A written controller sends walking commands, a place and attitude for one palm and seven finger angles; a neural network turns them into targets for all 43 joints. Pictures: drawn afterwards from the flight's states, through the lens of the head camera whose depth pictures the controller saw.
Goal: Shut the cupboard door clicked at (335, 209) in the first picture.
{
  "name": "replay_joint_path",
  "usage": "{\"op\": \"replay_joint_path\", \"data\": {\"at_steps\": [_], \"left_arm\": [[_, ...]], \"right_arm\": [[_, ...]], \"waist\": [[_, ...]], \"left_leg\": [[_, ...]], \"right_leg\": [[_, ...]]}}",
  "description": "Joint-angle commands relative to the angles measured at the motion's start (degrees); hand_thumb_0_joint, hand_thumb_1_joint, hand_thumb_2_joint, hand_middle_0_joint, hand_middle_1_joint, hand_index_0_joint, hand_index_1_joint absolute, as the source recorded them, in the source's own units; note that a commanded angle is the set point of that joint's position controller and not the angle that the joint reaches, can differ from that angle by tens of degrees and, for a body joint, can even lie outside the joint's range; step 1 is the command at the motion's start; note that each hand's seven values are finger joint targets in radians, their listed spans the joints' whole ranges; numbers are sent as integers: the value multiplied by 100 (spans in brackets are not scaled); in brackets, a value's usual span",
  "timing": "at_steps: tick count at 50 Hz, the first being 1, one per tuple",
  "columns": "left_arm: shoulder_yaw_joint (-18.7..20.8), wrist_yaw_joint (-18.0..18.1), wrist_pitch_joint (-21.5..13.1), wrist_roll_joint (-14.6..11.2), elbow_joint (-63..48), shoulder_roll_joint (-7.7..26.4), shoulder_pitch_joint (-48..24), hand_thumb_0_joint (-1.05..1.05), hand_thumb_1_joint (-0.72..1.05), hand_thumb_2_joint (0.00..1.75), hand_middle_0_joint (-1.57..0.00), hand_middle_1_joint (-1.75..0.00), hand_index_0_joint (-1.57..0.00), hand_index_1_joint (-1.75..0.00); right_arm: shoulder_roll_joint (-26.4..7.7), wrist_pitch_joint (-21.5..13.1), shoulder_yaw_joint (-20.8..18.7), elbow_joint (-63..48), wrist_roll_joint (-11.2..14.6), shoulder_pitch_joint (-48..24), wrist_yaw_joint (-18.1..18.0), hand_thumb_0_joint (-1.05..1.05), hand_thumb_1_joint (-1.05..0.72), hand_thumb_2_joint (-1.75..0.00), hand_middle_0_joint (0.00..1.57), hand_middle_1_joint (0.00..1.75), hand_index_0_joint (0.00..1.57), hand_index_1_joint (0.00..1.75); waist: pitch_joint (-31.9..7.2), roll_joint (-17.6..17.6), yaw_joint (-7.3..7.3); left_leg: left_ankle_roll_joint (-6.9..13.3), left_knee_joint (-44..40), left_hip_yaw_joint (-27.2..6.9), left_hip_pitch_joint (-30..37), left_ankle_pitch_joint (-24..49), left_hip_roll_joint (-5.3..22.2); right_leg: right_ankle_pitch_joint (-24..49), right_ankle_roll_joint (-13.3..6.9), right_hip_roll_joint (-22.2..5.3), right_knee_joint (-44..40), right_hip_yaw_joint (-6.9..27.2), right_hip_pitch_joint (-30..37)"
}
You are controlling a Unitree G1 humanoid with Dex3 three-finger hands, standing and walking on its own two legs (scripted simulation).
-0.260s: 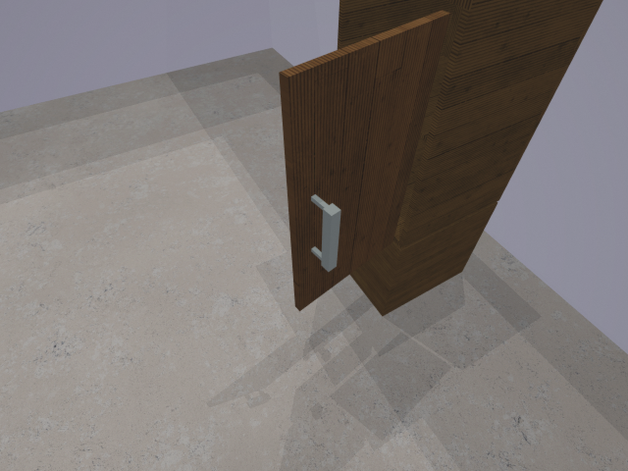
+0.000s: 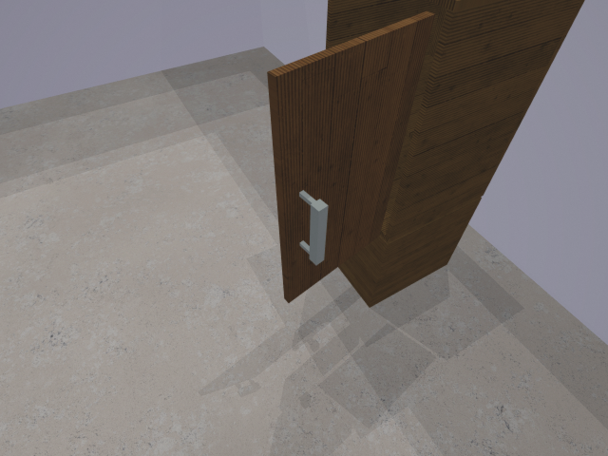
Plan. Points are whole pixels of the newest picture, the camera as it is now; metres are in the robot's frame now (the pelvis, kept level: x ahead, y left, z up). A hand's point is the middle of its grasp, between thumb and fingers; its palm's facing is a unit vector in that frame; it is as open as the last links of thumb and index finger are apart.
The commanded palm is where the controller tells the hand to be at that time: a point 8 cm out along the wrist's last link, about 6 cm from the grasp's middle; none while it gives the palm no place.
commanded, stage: stand and wait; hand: left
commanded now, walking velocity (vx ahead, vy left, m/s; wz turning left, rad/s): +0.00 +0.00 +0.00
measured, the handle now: (311, 228) +0.53 +0.02 -0.07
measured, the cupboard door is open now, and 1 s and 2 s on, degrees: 100 100 100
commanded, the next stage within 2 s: look at it before walking up in 0.02 s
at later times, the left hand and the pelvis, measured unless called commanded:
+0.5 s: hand out of the picture -0.01 +0.16 -0.18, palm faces +0.05 -0.98 -0.19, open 7.4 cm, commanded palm none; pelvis +0.01 +0.00 +0.00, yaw +0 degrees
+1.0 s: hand out of the picture +0.01 +0.18 -0.19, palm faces -0.03 -0.98 -0.21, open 7.4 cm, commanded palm none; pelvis -0.01 +0.00 -0.01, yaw -7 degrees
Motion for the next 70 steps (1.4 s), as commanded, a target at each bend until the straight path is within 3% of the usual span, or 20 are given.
{"op": "replay_joint_path", "data": {"at_steps": [1, 27, 34, 39, 42, 45, 48, 50, 51, 52, 54, 55, 56, 57, 58, 59, 60, 63, 67, 70], "left_arm": [[83, 45, -55, 3, -92, 574, 491, 0, 90, 90, -20, -30, -20, -30], [99, 52, -64, 4, -123, 597, 533, 0, 90, 90, -20, -30, -20, -30], [93, 44, -52, 1, -116, 590, 506, 0, 90, 90, -20, -30, -20, -30], [271, 27, 100, 52, -293, 742, 375, 0, 90, 90, -20, -30, -20, -30], [406, -18, 190, 84, -501, 822, 244, 0, 90, 90, -20, -30, -20, -30], [487, -84, 243, 92, -736, 904, 39, 0, 90, 90, -20, -30, -20, -30], [523, -140, 270, 110, -930, 839, -63, 0, 90, 90, -20, -30, -20, -30], [528, -190, 306, 113, -1091, 721, -198, 0, 90, 90, -20, -30, -20, -30], [530, -223, 327, 119, -1176, 692, -271, 0, 90, 90, -20, -30, -20, -30], [536, -240, 326, 116, -1230, 678, -274, 0, 90, 90, -20, -30, -20, -30], [573, -274, 286, 122, -1160, 722, 141, 0, 90, 90, -20, -30, -20, -30], [620, -257, 247, 146, -1070, 944, 432, 0, 90, 90, -20, -30, -20, -30], [731, -173, 180, 221, -1062, 1595, 501, 0, 90, 90, -20, -30, -20, -30], [727, -116, 204, 132, -1077, 1710, 596, 0, 90, 90, -20, -30, -20, -30], [718, -77, 223, 137, -1137, 1597, 362, 0, 90, 90, -20, -30, -20, -30], [674, -56, 203, 126, -1216, 1444, 69, 0, 90, 90, -20, -30, -20, -30], [648, -41, 167, 113, -1295, 1365, -27, 0, 90, 90, -20, -30, -20, -30], [636, 5, 116, 93, -1344, 1365, 120, 0, 90, 90, -20, -30, -20, -30], [642, -4, 140, 111, -1415, 1408, 219, 0, 90, 90, -20, -30, -20, -30], [656, -25, 143, 128, -1496, 1438, 238, 0, 90, 90, -20, -30, -20, -30]], "right_arm": [[-507, -38, -75, -115, 14, 371, -22, 0, -90, -90, 20, 30, 20, 30], [-525, -45, -88, -133, 29, 365, -33, 0, -90, -90, 20, 30, 20, 30], [-516, -49, -79, -124, 18, 358, -32, 0, -90, -90, 20, 30, 20, 30], [-627, 78, -219, -218, 7, 373, -95, 0, -90, -90, 20, 30, 20, 30], [-719, 132, -326, -426, -1, 282, -116, 0, -90, -90, 20, 30, 20, 30], [-835, 125, -406, -612, -11, 227, -126, 0, -90, -90, 20, 30, 20, 30], [-1064, 99, -488, -783, -25, 177, -137, 0, -90, -90, 20, 30, 20, 30], [-1231, 60, -536, -883, -52, 195, -122, 0, -90, -90, 20, 30, 20, 30], [-1283, 42, -546, -948, -76, 159, -104, 0, -90, -90, 20, 30, 20, 30], [-1294, 30, -541, -1032, -77, 69, -100, 0, -90, -90, 20, 30, 20, 30], [-1349, 41, -539, -1210, -82, -363, -83, 0, -90, -90, 20, 30, 20, 30], [-1280, 80, -544, -1315, -41, -550, -68, 0, -90, -90, 20, 30, 20, 30], [-849, 111, -499, -1501, 31, -548, -31, 0, -90, -90, 20, 30, 20, 30], [-960, 203, -496, -1646, 16, -787, -19, 0, -90, -90, 20, 30, 20, 30], [-960, 232, -524, -1590, 24, -958, -25, 0, -90, -90, 20, 30, 20, 30], [-958, 214, -515, -1577, 21, -930, -7, 0, -90, -90, 20, 30, 20, 30], [-893, 194, -497, -1556, 19, -903, 17, 0, -90, -90, 20, 30, 20, 30], [-828, 195, -455, -1592, 38, -906, 20, 0, -90, -90, 20, 30, 20, 30], [-888, 226, -450, -1762, 57, -1137, 8, 0, -90, -90, 20, 30, 20, 30], [-902, 206, -441, -1892, 69, -1351, 7, 0, -90, -90, 20, 30, 20, 30]], "waist": [[137, -38, -31], [158, -152, -10], [206, -9, -20], [225, -172, -50], [159, -130, -63], [105, 92, -86], [-8, 577, -70], [-114, 1190, -62], [-139, 1376, -65], [-244, 1198, -11], [-351, 796, 305], [-251, 55, 462], [-219, -1935, 426], [-174, -1806, 586], [111, -1438, 456], [175, -1065, 291], [21, -714, 218], [-622, -507, 226], [-527, -665, 255], [-406, -633, 275]], "left_leg": [[274, -199, -254, 195, 1239, 385], [274, -178, -251, 232, 1257, 389], [275, -211, -250, 223, 1267, 394], [208, 250, 69, 88, 927, 491], [190, 454, 207, 0, 618, 560], [276, 390, 72, 14, 504, 768], [548, 105, -336, 82, 398, 1262], [912, -391, -780, -15, 453, 1882], [1071, -511, -814, -75, 656, 2085], [1105, -405, -740, -114, 874, 2159], [773, 345, -92, -513, 1119, 1806], [421, 1224, 336, -956, 521, 1288], [-75, 2597, 995, -2087, -1495, 308], [-93, 3656, 321, -2167, -2322, 75], [-55, 4146, -108, -2372, -2091, 143], [-70, 4312, -274, -2524, -1734, 217], [-113, 4342, -272, -2513, -1480, 226], [-192, 4080, -246, -2442, -1190, 140], [-223, 3854, -297, -2366, -1117, 52], [-215, 3595, -355, -2360, -1152, -1]], "right_leg": [[1599, -11, -695, -485, 514, -437], [1718, 1, -681, -523, 503, -391], [1628, -8, -692, -525, 504, -404], [2041, -85, -701, -180, 787, -666], [1849, -170, -667, 77, 959, -931], [1602, -151, -495, 412, 1015, -1255], [1052, -38, -169, 1086, 867, -1635], [-494, 65, 35, 2101, 447, -1794], [-1156, 99, -14, 2479, 337, -1812], [-1324, 75, -138, 2517, 419, -1674], [-478, 84, -170, 1498, 308, -944], [739, 40, -305, 461, 617, -533], [1986, -346, -1682, -428, 2686, -37], [2562, -630, -2036, -563, 3078, -447], [2619, -762, -1816, -452, 3108, -616], [2900, -906, -1646, -207, 2885, -492], [3227, -959, -1499, -52, 2681, -284], [4178, -782, -1243, 235, 2373, 509], [3862, -719, -1143, 121, 2580, 332], [3778, -830, -1113, 76, 2817, 222]]}}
